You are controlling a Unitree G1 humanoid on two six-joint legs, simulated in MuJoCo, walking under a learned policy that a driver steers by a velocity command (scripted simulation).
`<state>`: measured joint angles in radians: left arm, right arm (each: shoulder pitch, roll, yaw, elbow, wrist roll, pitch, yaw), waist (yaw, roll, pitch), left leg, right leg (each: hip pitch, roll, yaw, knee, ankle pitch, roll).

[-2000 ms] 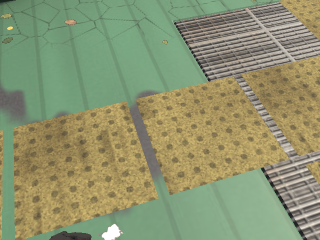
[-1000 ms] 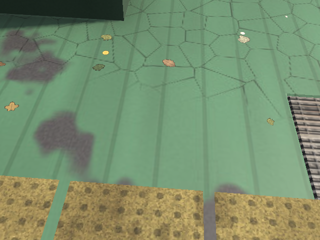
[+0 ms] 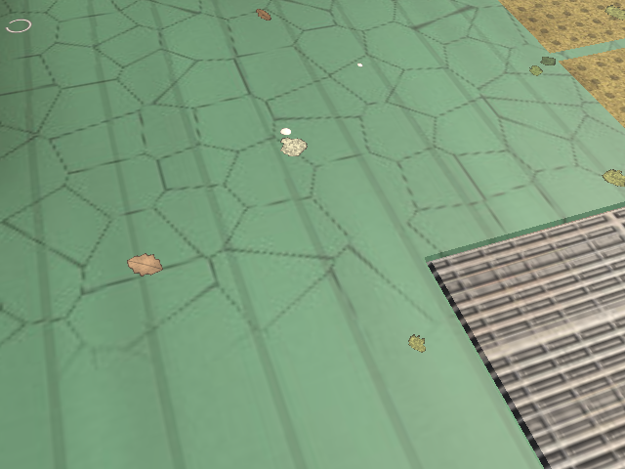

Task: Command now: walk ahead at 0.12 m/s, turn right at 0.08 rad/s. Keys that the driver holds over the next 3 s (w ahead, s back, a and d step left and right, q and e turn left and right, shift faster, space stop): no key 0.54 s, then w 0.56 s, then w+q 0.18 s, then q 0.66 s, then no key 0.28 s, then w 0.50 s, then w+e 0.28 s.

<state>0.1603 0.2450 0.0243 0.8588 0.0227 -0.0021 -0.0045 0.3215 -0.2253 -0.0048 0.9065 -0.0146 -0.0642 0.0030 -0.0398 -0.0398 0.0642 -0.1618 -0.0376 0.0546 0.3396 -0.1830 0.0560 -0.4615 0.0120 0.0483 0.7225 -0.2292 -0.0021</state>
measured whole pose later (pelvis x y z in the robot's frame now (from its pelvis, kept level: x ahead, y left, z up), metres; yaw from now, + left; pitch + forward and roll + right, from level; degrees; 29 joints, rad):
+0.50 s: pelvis +0.05 -0.03 +0.00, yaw +0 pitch -2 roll +0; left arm 0.20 0.20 0.00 1.07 0.00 -0.01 0.04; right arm 0.29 -0.20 0.00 1.08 -0.01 0.01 -0.04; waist -0.01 0.02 0.04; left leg -0.06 0.01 0.03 0.38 -0.29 0.00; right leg -0.19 0.06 0.00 0.40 -0.17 -0.06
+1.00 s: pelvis +0.14 -0.02 -0.01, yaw +1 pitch +1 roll +0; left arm 0.12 0.23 0.05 0.99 0.03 -0.04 -0.03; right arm 0.55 -0.17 -0.02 1.15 -0.02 -0.07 -0.02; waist -0.05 -0.01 0.00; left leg 0.09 -0.02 0.00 0.21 -0.31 0.04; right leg -0.54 -0.02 -0.06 0.82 -0.24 -0.04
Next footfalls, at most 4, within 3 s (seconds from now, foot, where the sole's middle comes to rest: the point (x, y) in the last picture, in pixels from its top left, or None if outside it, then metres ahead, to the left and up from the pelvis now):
0.08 right None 0.12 -0.11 -0.78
1.14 right None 0.36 -0.12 -0.78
1.62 left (273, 429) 0.55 0.07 -0.78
2.16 right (362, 424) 0.55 -0.13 -0.78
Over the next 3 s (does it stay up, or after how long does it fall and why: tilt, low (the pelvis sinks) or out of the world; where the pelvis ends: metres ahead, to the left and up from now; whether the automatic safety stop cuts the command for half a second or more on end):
stays up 0.66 0.10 -0.01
